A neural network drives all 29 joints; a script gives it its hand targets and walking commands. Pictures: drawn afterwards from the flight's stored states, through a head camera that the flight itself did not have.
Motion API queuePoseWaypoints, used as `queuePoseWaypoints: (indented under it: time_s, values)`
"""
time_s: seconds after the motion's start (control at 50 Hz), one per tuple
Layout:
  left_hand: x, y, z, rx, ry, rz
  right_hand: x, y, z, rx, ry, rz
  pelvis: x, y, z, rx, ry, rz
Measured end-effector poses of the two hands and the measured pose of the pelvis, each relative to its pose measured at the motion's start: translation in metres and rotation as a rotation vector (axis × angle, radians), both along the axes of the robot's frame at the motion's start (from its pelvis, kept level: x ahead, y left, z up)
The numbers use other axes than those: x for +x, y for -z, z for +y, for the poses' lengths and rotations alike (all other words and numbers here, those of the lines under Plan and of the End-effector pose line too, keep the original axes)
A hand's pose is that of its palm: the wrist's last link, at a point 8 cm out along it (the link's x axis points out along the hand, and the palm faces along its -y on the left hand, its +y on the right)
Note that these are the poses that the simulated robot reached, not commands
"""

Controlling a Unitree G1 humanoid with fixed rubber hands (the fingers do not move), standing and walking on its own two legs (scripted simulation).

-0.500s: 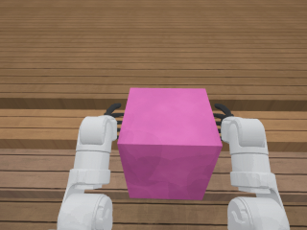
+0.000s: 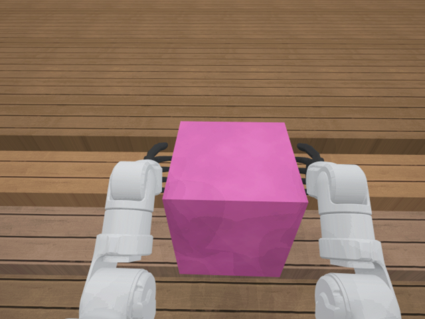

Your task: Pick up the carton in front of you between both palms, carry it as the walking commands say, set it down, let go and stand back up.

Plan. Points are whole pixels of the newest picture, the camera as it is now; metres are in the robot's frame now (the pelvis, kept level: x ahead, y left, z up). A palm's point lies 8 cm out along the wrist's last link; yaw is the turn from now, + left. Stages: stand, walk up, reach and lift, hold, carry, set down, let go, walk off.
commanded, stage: carry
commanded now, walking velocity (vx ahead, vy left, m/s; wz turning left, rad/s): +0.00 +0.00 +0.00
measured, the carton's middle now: (230, 200) +0.35 +0.00 +0.05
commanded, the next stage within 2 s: none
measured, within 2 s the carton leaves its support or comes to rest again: neither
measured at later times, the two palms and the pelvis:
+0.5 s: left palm (151, 171) +0.35 +0.15 +0.13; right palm (315, 173) +0.35 -0.15 +0.14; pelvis +0.01 +0.00 +0.00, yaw +0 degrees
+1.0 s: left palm (221, 95) +0.55 +0.02 +0.18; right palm (354, 95) +0.55 -0.28 +0.18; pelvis +0.18 -0.13 +0.01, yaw -1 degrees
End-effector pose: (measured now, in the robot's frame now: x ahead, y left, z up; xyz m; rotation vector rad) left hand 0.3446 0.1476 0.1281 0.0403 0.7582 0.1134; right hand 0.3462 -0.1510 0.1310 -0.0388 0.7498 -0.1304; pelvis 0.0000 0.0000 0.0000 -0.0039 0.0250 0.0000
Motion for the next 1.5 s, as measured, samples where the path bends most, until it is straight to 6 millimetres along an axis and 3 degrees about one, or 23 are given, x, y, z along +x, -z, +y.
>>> queuePoseWaypoints:
  time_s: [0.52, 0.64, 0.76, 0.88, 1.02, 1.12, 1.24, 1.36, 1.44, 1.5]
  values:
    - [0.007, -0.008, -0.001, 0.005, 0.006, -0.025, 0.007, -0.007, -0.001, -0.003, -0.003, -0.026, 0.007, 0.002, -0.001, 0.005, 0.002, 0.007]
    - [0.038, -0.038, -0.016, 0.007, 0.028, -0.074, 0.026, -0.03, -0.016, 0.001, 0.018, -0.074, 0.024, 0.0, -0.008, 0.004, 0.003, 0.042]
    - [0.085, -0.059, -0.054, -0.039, 0.051, -0.08, 0.058, -0.056, -0.053, -0.02, 0.06, -0.081, 0.054, -0.006, -0.034, 0.003, -0.003, 0.059]
    - [0.141, -0.059, -0.099, -0.075, 0.055, -0.055, 0.111, -0.065, -0.098, -0.029, 0.089, -0.058, 0.105, -0.01, -0.075, -0.013, -0.01, 0.041]
    - [0.211, -0.047, -0.13, -0.004, -0.045, -0.041, 0.222, -0.046, -0.13, 0.038, -0.01, -0.041, 0.186, -0.008, -0.139, -0.033, 0.016, 0.034]
    - [0.236, -0.047, -0.143, 0.015, -0.104, 0.026, 0.268, -0.043, -0.142, 0.096, -0.029, 0.028, 0.221, -0.045, -0.164, -0.017, 0.007, 0.02]
    - [0.299, -0.105, -0.167, -0.029, -0.123, -0.075, 0.321, -0.098, -0.167, 0.099, -0.011, -0.071, 0.274, -0.089, -0.186, 0.016, -0.007, 0.028]
    - [0.374, -0.17, -0.19, -0.002, -0.077, -0.176, 0.386, -0.159, -0.191, 0.092, 0.0, -0.175, 0.347, -0.107, -0.193, 0.038, 0.013, 0.034]
    - [0.429, -0.196, -0.203, 0.029, -0.04, -0.154, 0.434, -0.181, -0.203, 0.083, 0.009, -0.155, 0.404, -0.116, -0.192, 0.054, 0.028, 0.035]
    - [0.476, -0.203, -0.212, 0.028, -0.014, -0.12, 0.473, -0.188, -0.212, 0.067, 0.024, -0.121, 0.449, -0.118, -0.192, 0.066, 0.039, 0.046]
